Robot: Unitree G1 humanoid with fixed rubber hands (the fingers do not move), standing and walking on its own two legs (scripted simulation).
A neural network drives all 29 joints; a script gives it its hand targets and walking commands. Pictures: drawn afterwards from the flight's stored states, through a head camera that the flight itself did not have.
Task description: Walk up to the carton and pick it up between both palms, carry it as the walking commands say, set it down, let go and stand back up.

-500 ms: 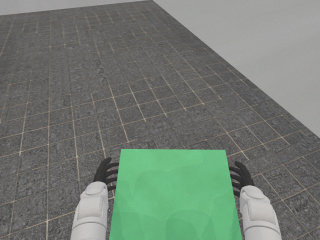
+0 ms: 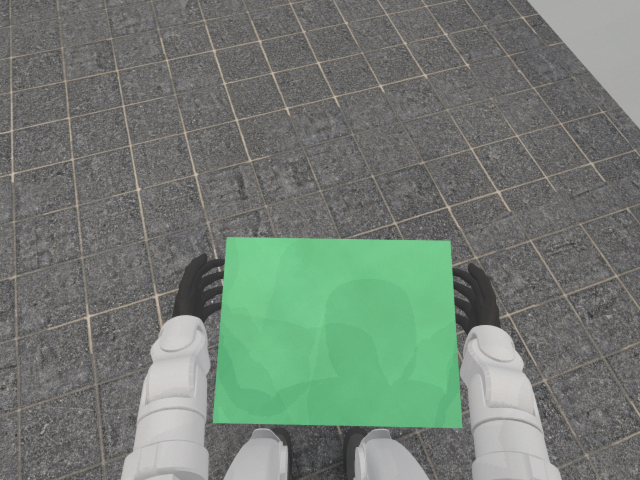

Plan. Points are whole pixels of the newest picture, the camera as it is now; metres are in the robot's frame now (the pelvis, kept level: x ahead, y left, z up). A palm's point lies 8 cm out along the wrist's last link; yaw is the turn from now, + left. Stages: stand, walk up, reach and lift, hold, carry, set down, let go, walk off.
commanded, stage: set down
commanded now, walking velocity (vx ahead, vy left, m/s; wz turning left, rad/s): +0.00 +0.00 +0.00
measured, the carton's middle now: (334, 328) +0.33 -0.01 -0.15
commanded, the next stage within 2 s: none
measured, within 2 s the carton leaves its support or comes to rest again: neither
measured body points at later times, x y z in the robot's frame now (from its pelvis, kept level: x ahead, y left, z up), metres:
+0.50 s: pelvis -0.05 +0.00 -0.09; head +0.13 +0.01 +0.32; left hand +0.37 +0.19 -0.14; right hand +0.37 -0.19 -0.14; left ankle +0.05 +0.10 -0.69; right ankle +0.05 -0.11 -0.69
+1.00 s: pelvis -0.05 +0.00 -0.17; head +0.17 +0.00 +0.22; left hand +0.39 +0.19 -0.24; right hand +0.39 -0.19 -0.25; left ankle +0.05 +0.10 -0.69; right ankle +0.05 -0.11 -0.69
